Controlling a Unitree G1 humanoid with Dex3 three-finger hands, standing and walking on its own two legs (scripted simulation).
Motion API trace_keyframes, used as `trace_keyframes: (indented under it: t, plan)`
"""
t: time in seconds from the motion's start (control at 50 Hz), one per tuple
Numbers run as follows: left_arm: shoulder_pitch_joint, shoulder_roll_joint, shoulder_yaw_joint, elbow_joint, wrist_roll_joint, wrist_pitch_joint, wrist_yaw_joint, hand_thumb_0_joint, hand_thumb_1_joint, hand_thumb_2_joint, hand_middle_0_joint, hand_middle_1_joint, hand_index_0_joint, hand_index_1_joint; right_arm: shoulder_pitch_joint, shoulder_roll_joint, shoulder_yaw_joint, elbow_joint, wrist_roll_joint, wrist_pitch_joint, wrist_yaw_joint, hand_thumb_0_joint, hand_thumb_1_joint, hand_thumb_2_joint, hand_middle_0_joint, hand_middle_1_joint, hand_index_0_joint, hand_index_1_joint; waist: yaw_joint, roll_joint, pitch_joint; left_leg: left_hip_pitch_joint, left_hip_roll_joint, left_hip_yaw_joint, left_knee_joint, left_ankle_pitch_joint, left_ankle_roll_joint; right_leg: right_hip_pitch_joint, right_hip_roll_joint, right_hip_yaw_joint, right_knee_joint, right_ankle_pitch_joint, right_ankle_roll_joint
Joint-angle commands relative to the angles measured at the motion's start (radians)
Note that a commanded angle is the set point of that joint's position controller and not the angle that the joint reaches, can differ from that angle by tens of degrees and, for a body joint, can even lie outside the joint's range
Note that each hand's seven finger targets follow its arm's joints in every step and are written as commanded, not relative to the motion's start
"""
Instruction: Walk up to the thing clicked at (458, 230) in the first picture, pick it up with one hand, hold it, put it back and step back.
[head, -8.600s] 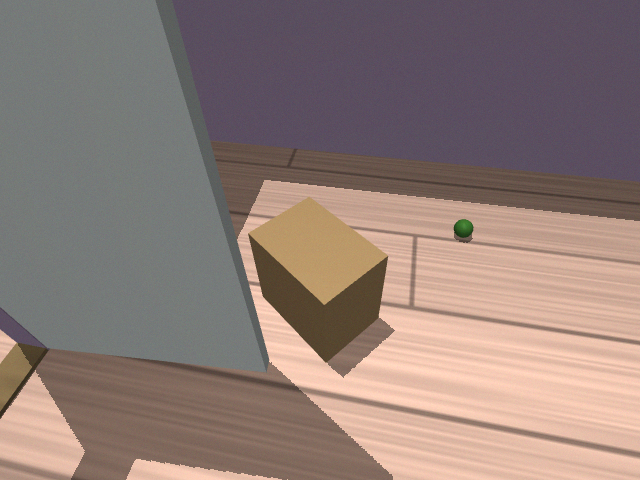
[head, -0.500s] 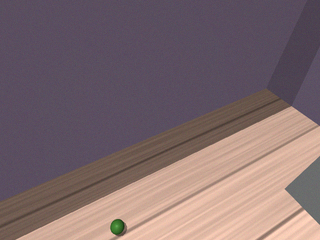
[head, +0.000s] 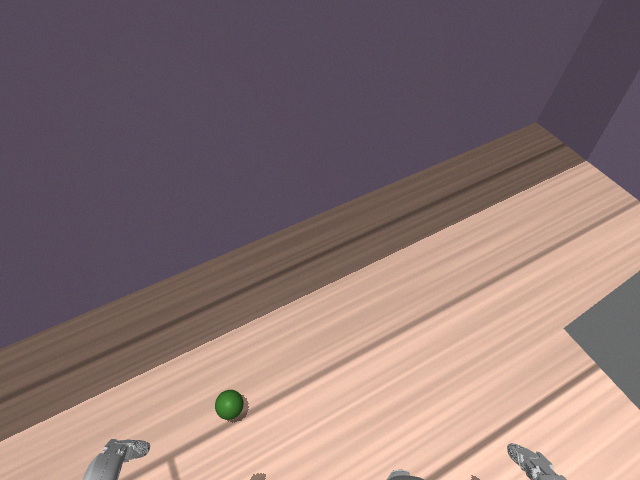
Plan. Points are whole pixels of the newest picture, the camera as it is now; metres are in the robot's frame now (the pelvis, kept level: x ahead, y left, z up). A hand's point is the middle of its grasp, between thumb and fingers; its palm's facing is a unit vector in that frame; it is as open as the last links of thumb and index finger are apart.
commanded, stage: rise first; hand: left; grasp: from above
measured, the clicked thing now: (229, 404) +0.38 +0.27 -0.70
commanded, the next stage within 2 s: none
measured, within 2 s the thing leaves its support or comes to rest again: neither
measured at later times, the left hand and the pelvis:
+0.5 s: hand out of the picture +0.16 +0.28 -0.29, palm faces -0.37 -0.69 -0.62, open 14.0 cm; pelvis -0.03 +0.01 -0.14, yaw +1 degrees
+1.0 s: hand (184, 438) +0.27 +0.31 -0.47, palm faces -0.48 -0.27 -0.84, open 14.1 cm; pelvis -0.09 +0.01 -0.32, yaw -1 degrees
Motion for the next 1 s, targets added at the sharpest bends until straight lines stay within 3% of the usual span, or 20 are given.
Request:
trace_keyframes:
  t: [0.0, 0.1, 0.18, 0.26, 0.36, 0.4, 0.48, 0.52, 0.58, 0.66, 0.78, 0.82, 0.86, 0.88, 0.98]
  plan:
    - [0.026, 0.182, 0.051, -0.204, 0.035, -0.023, 0.024, 0.000, -0.563, 0.983, -0.103, -1.050, -0.100, -1.054, -0.006, -0.161, -0.061, -0.150, -0.009, -0.068, -0.007, 0.000, -0.888, -0.897, 0.200, 0.300, 0.200, 0.300, 0.029, 0.030, -0.252, -0.036, -0.048, -0.017, 0.043, 0.179, 0.011, 0.024, 0.034, 0.003, 0.054, 0.109, -0.027]
    - [0.107, 0.181, 0.054, -0.348, 0.102, -0.008, 0.035, 0.000, -0.568, 1.016, -0.078, -1.049, -0.069, -1.059, -0.014, -0.158, -0.065, -0.192, -0.011, -0.085, -0.011, 0.000, -0.870, -0.891, 0.200, 0.300, 0.200, 0.300, 0.025, 0.043, -0.299, -0.119, -0.037, -0.034, 0.138, 0.162, 0.008, -0.080, 0.032, 0.007, 0.160, 0.084, -0.028]
    - [0.183, 0.167, 0.047, -0.463, 0.126, 0.021, 0.044, 0.000, -0.570, 1.018, -0.079, -1.036, -0.068, -1.048, -0.033, -0.157, -0.067, -0.216, -0.014, -0.100, -0.010, 0.000, -0.877, -0.893, 0.200, 0.300, 0.200, 0.300, 0.025, 0.071, -0.325, -0.170, -0.023, -0.069, 0.183, 0.142, 0.002, -0.179, 0.033, 0.002, 0.243, 0.053, -0.028]
    - [0.059, 0.175, 0.018, -0.464, 0.176, 0.024, 0.050, 0.000, -0.557, 1.000, -0.079, -1.041, -0.075, -1.046, -0.048, -0.166, -0.064, -0.212, -0.014, -0.120, -0.011, 0.000, -0.873, -0.893, 0.200, 0.300, 0.200, 0.300, -0.022, 0.065, -0.313, -0.277, -0.015, -0.087, 0.286, 0.083, 0.003, -0.345, 0.031, 0.002, 0.346, -0.004, -0.027]
    - [-0.007, 0.201, 0.014, -0.408, 0.275, -0.037, 0.071, 0.000, -0.538, 0.999, -0.088, -1.024, -0.079, -1.035, -0.076, -0.182, -0.062, -0.215, -0.017, -0.156, 0.004, 0.000, -0.848, -0.887, 0.200, 0.300, 0.200, 0.300, -0.004, 0.082, -0.395, -0.440, -0.028, -0.095, 0.440, 0.011, -0.003, -0.521, 0.020, 0.008, 0.522, -0.058, -0.029]
    - [-0.046, 0.192, -0.016, -0.367, 0.325, -0.073, 0.080, 0.000, -0.515, 0.988, -0.082, -1.033, -0.079, -1.037, -0.080, -0.185, -0.064, -0.206, -0.013, -0.165, 0.010, 0.000, -0.837, -0.884, 0.200, 0.300, 0.200, 0.300, -0.017, 0.065, -0.448, -0.507, -0.037, -0.089, 0.517, 0.007, 0.002, -0.578, 0.018, 0.010, 0.582, -0.051, -0.029]
    - [-0.088, 0.285, 0.037, -0.327, 0.413, -0.137, 0.117, 0.000, -0.514, 0.983, -0.081, -1.043, -0.082, -1.043, -0.083, -0.208, -0.074, -0.178, -0.012, -0.168, 0.026, 0.000, -0.849, -0.888, 0.200, 0.300, 0.200, 0.300, 0.024, 0.105, -0.570, -0.575, -0.041, -0.085, 0.649, 0.098, 0.000, -0.693, 0.013, 0.014, 0.724, -0.003, -0.037]
    - [-0.155, 0.318, 0.038, -0.314, 0.464, -0.153, 0.139, 0.000, -0.544, 1.002, -0.071, -1.053, -0.068, -1.056, -0.084, -0.210, -0.077, -0.163, -0.012, -0.162, 0.032, 0.000, -0.862, -0.892, 0.200, 0.300, 0.200, 0.300, 0.016, 0.105, -0.606, -0.652, -0.048, -0.074, 0.715, 0.095, 0.005, -0.729, 0.012, 0.019, 0.775, 0.011, -0.039]
    - [-0.259, 0.360, 0.055, -0.283, 0.516, -0.178, 0.165, 0.000, -0.536, 0.996, -0.061, -1.060, -0.066, -1.055, -0.079, -0.215, -0.089, -0.144, -0.014, -0.149, 0.043, 0.000, -0.867, -0.893, 0.200, 0.300, 0.200, 0.300, 0.016, 0.068, -0.657, -0.782, -0.060, -0.051, 0.809, 0.036, 0.017, -0.760, 0.011, 0.029, 0.825, -0.012, -0.035]
    - [-0.386, 0.412, 0.068, -0.229, 0.583, -0.210, 0.179, 0.000, -0.548, 1.007, -0.066, -1.049, -0.066, -1.048, -0.056, -0.225, -0.098, -0.105, -0.024, -0.137, 0.052, 0.000, -0.881, -0.897, 0.200, 0.300, 0.200, 0.300, 0.014, 0.065, -0.742, -0.854, -0.062, -0.044, 0.917, 0.035, 0.023, -0.814, 0.008, 0.026, 0.907, -0.017, -0.034]
    - [-0.564, 0.495, 0.072, -0.133, 0.659, -0.269, 0.193, 0.000, -0.549, 1.014, -0.062, -1.054, -0.068, -1.048, -0.037, -0.221, -0.106, -0.073, -0.041, -0.111, 0.061, 0.000, -0.896, -0.902, 0.200, 0.300, 0.200, 0.300, 0.003, 0.008, -0.748, -1.048, -0.070, -0.023, 1.010, -0.167, 0.043, -0.859, 0.010, 0.027, 0.940, -0.204, -0.024]
    - [-0.615, 0.521, 0.073, -0.138, 0.694, -0.286, 0.200, 0.000, -0.549, 1.014, -0.059, -1.060, -0.066, -1.053, -0.021, -0.229, -0.112, -0.062, -0.045, -0.102, 0.062, 0.000, -0.898, -0.902, 0.200, 0.300, 0.200, 0.300, 0.004, 0.040, -0.805, -1.027, -0.068, -0.025, 1.036, -0.158, 0.041, -0.892, 0.013, 0.019, 0.970, -0.196, -0.027]
    - [-0.689, 0.551, 0.070, -0.128, 0.717, -0.305, 0.211, 0.000, -0.558, 1.027, -0.061, -1.044, -0.061, -1.044, -0.028, -0.236, -0.110, -0.058, -0.050, -0.094, 0.061, 0.000, -0.901, -0.903, 0.200, 0.300, 0.200, 0.300, -0.010, 0.070, -0.782, -1.040, -0.065, -0.034, 1.049, -0.191, 0.038, -0.947, 0.013, 0.007, 1.001, -0.228, -0.030]
    - [-0.675, 0.535, 0.057, -0.038, 0.728, -0.306, 0.215, 0.000, -0.565, 1.037, -0.063, -1.034, -0.057, -1.040, -0.008, -0.223, -0.100, -0.030, -0.052, -0.086, 0.064, 0.000, -0.901, -0.904, 0.200, 0.300, 0.200, 0.300, -0.026, 0.041, -0.727, -1.093, -0.068, -0.037, 1.060, -0.238, 0.045, -0.979, 0.015, 0.005, 1.000, -0.271, -0.028]
    - [-0.797, 0.593, 0.058, -0.036, 0.806, -0.336, 0.256, 0.000, -0.562, 1.044, -0.067, -1.006, -0.055, -1.018, 0.011, -0.248, -0.096, -0.009, -0.065, -0.056, 0.076, 0.000, -0.900, -0.904, 0.200, 0.300, 0.200, 0.300, -0.026, 0.156, -0.751, -1.046, -0.060, -0.076, 1.070, -0.236, 0.033, -1.096, 0.011, -0.027, 1.091, -0.246, -0.037]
